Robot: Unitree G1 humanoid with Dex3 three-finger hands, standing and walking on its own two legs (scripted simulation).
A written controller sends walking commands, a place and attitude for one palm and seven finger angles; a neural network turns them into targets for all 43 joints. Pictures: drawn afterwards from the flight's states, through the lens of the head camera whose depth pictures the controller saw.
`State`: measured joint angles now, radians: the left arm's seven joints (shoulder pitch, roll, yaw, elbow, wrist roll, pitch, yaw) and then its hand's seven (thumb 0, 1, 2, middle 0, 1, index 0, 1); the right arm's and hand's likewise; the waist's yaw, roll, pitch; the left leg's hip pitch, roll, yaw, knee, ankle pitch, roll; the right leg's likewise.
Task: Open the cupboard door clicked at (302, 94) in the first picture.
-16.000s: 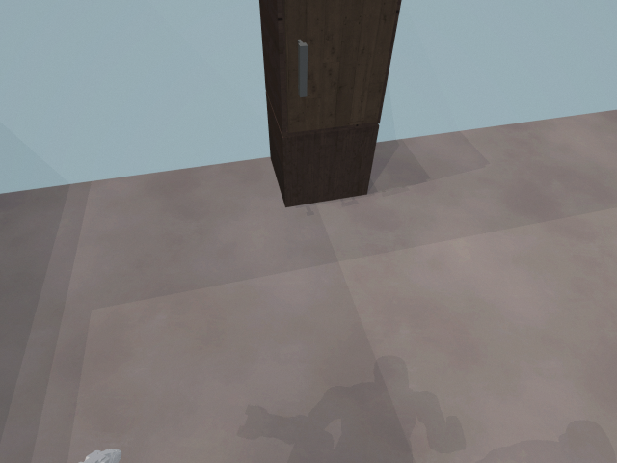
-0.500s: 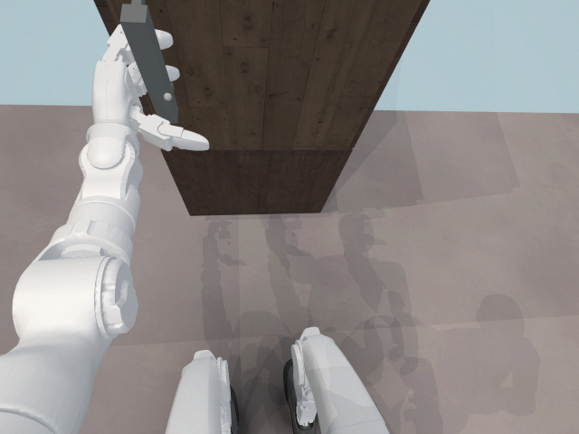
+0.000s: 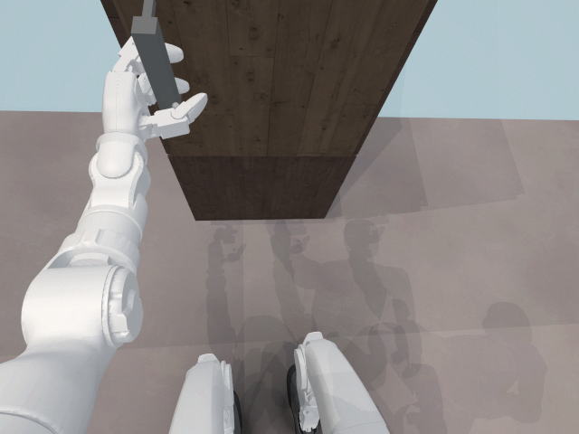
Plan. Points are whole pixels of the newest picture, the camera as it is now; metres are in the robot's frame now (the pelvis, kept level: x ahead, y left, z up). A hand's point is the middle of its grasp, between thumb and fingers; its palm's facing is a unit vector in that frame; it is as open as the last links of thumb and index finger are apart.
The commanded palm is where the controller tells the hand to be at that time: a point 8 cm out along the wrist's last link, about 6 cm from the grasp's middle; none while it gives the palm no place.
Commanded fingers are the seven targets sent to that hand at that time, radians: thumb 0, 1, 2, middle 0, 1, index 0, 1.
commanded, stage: close the thumb around the handle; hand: left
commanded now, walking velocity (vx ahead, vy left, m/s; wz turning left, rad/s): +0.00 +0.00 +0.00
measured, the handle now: (164, 70) +0.59 +0.10 +0.05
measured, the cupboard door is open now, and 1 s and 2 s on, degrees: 0 31 42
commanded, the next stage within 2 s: pull the door open along its arc in 0.24 s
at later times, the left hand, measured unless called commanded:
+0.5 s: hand (179, 109) +0.53 +0.08 +0.05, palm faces -0.08 -1.00 -0.02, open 6.1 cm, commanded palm +0.49 +0.13 +0.04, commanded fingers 0.00 0.90 0.90 -0.40 -1.35 -0.40 -1.35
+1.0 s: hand (240, 217) +0.37 +0.02 +0.05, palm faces +0.21 -0.98 +0.05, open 6.5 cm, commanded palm +0.31 +0.08 +0.04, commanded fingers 0.00 0.90 0.90 -0.40 -1.35 -0.40 -1.35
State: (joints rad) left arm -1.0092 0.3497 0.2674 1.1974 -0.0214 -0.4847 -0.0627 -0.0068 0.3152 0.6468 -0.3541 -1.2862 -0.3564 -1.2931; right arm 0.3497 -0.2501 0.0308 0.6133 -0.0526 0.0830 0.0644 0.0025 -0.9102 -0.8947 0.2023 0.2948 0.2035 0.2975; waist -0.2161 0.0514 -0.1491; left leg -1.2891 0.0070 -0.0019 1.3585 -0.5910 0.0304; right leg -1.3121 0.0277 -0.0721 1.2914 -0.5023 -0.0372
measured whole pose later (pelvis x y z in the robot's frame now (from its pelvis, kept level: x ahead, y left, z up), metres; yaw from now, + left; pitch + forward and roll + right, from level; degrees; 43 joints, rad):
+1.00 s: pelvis +0.02 -0.01 +0.03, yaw +1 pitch +23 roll +0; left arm -0.22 -0.15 -0.14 0.53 0.13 -0.50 0.51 0.01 0.63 0.72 -0.31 -1.32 -0.34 -1.31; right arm 0.20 -0.19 -0.02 0.53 -0.08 0.05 0.10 0.01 -0.91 -0.90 0.20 0.29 0.20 0.30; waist -0.05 0.00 -0.20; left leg -1.06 -0.01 0.02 1.24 -0.59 0.01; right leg -1.11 0.02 -0.04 1.23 -0.53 -0.05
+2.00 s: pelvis +0.00 -0.08 +0.02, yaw +5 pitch +21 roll +5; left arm -0.04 -0.12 -0.22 0.36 0.08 -0.43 0.55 -0.01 -0.39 0.35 -0.28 -1.10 -0.28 -1.12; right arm 0.18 -0.21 -0.03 0.60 -0.07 -0.09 0.03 0.01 -0.91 -0.90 0.20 0.29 0.20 0.30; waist -0.03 0.03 -0.19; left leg -1.07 -0.04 -0.07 1.24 -0.54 -0.04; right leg -1.13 0.00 -0.11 1.29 -0.53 -0.14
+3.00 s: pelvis -0.01 +0.01 +0.01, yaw +2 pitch +20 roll -1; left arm 0.18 0.00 -0.37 0.10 0.07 -0.39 0.16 -0.02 -0.50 0.30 -0.14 -0.30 -0.15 -0.31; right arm 0.19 -0.19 0.02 0.41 -0.01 0.02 0.05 0.01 -0.91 -0.90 0.20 0.29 0.20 0.30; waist -0.01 0.03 -0.18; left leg -1.09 -0.06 0.00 1.35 -0.60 0.05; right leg -1.12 -0.02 -0.04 1.32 -0.55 -0.02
